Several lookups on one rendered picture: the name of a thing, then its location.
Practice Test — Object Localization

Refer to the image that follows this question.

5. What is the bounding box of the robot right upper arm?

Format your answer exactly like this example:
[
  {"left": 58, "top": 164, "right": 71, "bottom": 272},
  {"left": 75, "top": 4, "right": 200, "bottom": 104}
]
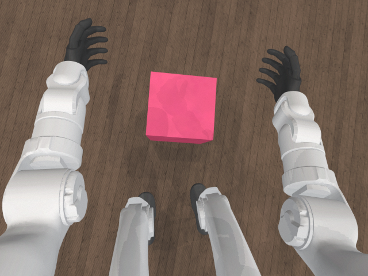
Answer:
[{"left": 278, "top": 195, "right": 368, "bottom": 276}]

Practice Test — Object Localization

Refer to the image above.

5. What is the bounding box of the robot right forearm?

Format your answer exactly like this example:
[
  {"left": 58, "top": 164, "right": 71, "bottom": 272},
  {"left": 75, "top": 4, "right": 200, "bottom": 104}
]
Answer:
[{"left": 272, "top": 91, "right": 358, "bottom": 242}]

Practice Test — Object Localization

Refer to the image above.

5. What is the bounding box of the left robot thigh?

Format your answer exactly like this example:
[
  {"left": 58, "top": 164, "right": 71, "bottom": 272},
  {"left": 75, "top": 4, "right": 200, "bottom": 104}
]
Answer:
[{"left": 109, "top": 203, "right": 154, "bottom": 276}]

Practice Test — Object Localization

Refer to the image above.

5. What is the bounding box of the right robot hand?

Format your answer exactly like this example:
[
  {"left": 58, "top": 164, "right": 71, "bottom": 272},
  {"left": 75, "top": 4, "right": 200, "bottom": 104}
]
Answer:
[{"left": 256, "top": 46, "right": 301, "bottom": 103}]

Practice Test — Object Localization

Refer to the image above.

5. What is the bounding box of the robot thigh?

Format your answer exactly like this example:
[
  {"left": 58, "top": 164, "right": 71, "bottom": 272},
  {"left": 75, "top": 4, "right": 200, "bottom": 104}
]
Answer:
[
  {"left": 109, "top": 203, "right": 154, "bottom": 276},
  {"left": 196, "top": 193, "right": 261, "bottom": 276}
]

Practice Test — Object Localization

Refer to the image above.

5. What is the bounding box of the carton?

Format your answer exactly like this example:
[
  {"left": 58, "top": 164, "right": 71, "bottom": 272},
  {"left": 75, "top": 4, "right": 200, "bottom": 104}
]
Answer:
[{"left": 146, "top": 71, "right": 217, "bottom": 144}]

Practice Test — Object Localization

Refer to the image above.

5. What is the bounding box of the robot left forearm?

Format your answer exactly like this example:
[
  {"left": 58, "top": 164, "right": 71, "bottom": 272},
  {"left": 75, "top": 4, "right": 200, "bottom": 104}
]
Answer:
[{"left": 2, "top": 61, "right": 90, "bottom": 223}]

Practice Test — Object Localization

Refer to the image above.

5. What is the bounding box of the robot left upper arm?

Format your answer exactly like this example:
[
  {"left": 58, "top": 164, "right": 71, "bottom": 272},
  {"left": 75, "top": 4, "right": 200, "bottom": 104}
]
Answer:
[{"left": 0, "top": 168, "right": 88, "bottom": 276}]

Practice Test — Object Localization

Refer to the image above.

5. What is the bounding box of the right robot thigh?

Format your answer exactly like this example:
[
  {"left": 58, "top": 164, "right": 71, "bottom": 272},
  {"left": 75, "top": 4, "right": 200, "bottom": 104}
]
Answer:
[{"left": 196, "top": 193, "right": 261, "bottom": 276}]

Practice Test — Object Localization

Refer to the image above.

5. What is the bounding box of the left robot hand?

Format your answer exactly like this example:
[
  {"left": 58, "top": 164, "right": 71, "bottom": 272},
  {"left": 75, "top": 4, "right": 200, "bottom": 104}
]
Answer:
[{"left": 64, "top": 18, "right": 108, "bottom": 71}]

